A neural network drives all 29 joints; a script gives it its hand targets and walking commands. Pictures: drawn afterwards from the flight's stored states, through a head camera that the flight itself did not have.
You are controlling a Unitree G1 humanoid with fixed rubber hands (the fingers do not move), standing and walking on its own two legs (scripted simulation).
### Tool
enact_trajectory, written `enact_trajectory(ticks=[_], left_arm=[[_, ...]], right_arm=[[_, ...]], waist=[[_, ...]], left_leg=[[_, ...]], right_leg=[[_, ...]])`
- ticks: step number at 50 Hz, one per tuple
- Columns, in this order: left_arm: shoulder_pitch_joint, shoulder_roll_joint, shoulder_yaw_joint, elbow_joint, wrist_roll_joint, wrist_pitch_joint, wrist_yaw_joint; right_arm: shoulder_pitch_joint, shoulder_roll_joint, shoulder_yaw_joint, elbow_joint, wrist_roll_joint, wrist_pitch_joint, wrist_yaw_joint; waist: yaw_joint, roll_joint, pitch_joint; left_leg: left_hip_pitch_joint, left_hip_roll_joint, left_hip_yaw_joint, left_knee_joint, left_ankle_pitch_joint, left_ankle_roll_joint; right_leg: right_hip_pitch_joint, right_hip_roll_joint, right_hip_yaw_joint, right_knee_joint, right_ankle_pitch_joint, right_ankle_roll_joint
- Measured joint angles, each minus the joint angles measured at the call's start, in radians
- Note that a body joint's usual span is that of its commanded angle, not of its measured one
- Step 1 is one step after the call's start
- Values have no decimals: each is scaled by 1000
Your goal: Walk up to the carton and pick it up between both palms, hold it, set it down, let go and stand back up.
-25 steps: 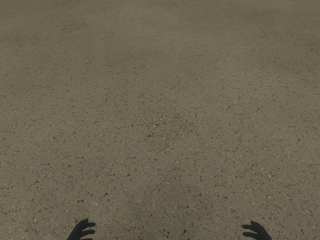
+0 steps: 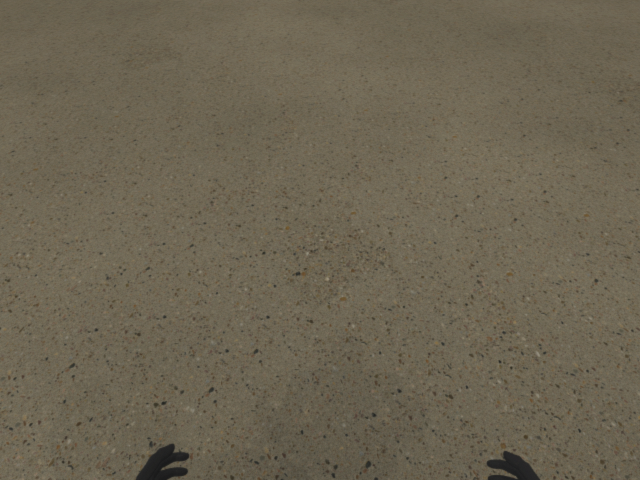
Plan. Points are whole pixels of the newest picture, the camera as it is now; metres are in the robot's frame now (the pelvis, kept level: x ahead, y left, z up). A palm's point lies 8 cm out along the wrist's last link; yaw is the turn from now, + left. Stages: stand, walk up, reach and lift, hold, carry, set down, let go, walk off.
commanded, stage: stand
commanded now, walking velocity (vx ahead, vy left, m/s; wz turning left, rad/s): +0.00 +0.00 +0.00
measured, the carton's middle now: out of the picture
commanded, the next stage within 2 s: none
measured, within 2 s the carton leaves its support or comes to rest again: neither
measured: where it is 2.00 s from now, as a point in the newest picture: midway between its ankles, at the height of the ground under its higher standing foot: outside the picture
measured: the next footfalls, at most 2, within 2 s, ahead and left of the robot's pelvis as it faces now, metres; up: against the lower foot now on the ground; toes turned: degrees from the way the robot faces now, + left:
none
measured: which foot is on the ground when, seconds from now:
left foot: down 0.00-1.00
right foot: down 0.00-1.00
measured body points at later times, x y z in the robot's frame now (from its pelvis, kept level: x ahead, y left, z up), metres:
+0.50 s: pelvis +0.00 +0.00 +0.00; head +0.01 +0.00 +0.45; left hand +0.12 +0.25 -0.11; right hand +0.11 -0.25 -0.11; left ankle +0.01 +0.13 -0.73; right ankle +0.02 -0.11 -0.73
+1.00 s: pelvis +0.00 +0.00 +0.00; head +0.01 +0.00 +0.45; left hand +0.11 +0.25 -0.11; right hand +0.10 -0.25 -0.11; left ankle +0.01 +0.13 -0.73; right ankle +0.02 -0.11 -0.73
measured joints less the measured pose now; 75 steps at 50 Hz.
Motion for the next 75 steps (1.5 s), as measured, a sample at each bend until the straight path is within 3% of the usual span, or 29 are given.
enact_trajectory(ticks=[75], left_arm=[[22,15,-11,59,-4,5,4]], right_arm=[[20,-15,18,50,5,1,-5]], waist=[[3,-3,-2]], left_leg=[[20,0,1,-39,20,2]], right_leg=[[21,-1,1,-43,22,3]])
